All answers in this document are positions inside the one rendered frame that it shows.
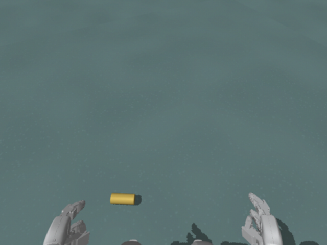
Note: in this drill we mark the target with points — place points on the can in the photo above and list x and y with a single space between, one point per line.
122 198

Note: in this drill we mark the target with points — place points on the right robot hand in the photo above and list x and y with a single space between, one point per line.
268 232

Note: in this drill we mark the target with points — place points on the left robot hand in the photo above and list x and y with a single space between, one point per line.
63 233

